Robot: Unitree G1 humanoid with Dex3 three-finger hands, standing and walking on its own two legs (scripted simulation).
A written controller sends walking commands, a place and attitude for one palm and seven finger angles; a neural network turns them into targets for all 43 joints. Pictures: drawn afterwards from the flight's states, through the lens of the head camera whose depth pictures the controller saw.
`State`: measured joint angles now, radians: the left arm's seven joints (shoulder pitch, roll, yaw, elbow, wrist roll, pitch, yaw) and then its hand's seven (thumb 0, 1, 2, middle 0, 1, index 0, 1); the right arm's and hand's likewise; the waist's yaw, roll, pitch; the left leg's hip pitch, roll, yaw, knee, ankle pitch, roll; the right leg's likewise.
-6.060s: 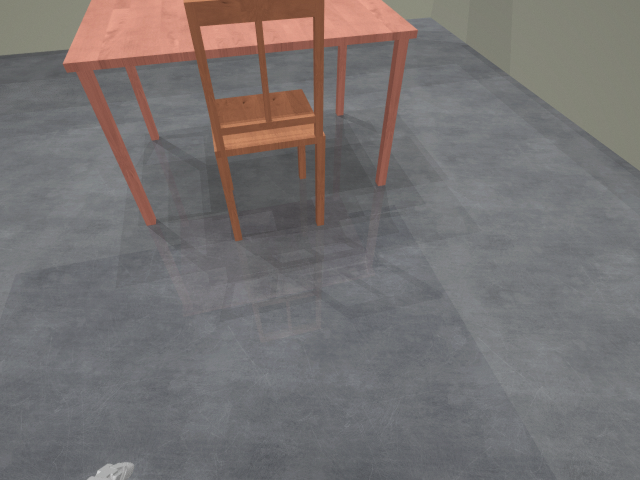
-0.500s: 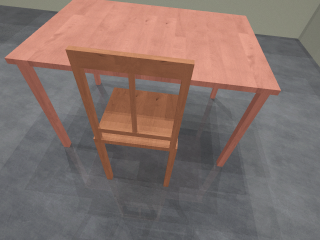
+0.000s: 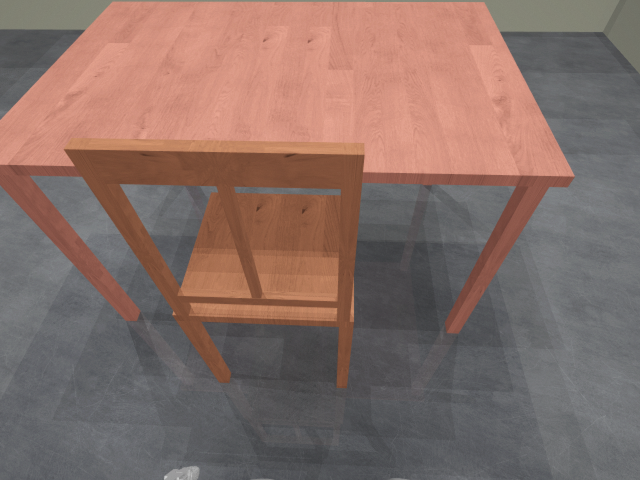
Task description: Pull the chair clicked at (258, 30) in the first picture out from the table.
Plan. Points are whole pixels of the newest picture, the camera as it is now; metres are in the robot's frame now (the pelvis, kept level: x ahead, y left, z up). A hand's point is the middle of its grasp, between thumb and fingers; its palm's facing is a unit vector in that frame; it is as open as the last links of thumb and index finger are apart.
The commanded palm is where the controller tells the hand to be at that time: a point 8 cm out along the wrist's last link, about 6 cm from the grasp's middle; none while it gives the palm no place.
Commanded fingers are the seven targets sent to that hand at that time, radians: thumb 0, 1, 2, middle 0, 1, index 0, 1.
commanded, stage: come to a stop and stand still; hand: left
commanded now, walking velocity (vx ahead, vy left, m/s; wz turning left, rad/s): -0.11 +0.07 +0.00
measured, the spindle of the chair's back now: (243, 248) +0.48 +0.15 -0.06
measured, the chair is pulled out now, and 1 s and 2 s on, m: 0.00 0.00 0.00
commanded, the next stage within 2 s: look again from close up in 1.08 s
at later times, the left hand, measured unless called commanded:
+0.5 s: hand out of the picture -0.02 +0.29 -0.18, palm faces -0.02 -0.97 -0.26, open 7.4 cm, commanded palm none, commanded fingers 0.00 0.90 0.90 -0.20 -0.30 -0.20 -0.30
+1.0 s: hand out of the picture -0.05 +0.29 -0.17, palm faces -0.05 -0.98 -0.21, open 7.4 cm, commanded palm none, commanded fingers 0.00 0.90 0.90 -0.20 -0.30 -0.20 -0.30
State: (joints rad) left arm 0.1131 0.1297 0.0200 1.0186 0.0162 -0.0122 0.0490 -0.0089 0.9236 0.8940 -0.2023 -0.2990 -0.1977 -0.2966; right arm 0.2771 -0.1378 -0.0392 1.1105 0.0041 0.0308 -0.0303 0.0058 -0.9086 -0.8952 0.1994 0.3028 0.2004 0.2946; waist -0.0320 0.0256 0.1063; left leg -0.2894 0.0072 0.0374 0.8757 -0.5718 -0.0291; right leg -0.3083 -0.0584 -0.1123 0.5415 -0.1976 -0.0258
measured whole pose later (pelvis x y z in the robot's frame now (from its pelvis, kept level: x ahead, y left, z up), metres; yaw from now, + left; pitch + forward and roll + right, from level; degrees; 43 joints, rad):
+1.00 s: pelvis -0.07 +0.12 +0.01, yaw -3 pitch -1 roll +0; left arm 0.31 0.15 -0.01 1.05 0.02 0.01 0.05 0.00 0.92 0.89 -0.20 -0.30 -0.20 -0.30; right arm 0.27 -0.16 -0.02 1.08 -0.01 0.01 -0.01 0.01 -0.91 -0.90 0.20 0.30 0.20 0.29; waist -0.02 0.00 0.04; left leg -0.23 -0.10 0.12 0.37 -0.13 0.12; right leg -0.22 -0.05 -0.01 0.48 -0.24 0.01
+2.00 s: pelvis -0.03 +0.06 +0.01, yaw -4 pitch -1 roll +1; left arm 0.33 0.10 -0.02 1.11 0.01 -0.03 0.05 0.00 0.91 0.89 -0.20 -0.30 -0.19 -0.30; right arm 0.27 -0.12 0.01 1.17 -0.01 -0.01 -0.02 0.01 -0.91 -0.90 0.20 0.30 0.20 0.29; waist -0.01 0.01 0.04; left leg -0.18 -0.04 0.10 0.37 -0.18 0.05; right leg -0.14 0.01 -0.04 0.42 -0.27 -0.04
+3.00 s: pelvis -0.04 +0.04 -0.05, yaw -4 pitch +13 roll +2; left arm 0.34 0.10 0.05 0.15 -0.22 -0.53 -0.20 0.02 0.71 0.80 -0.17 -0.26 -0.17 -0.26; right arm 0.17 -0.30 -0.08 0.66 -0.01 -0.28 0.05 0.01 -0.91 -0.90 0.20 0.30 0.20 0.29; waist -0.03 -0.06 -0.16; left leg -0.75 -0.02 0.06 0.95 -0.42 0.01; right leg -0.71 0.02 -0.04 1.01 -0.53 -0.07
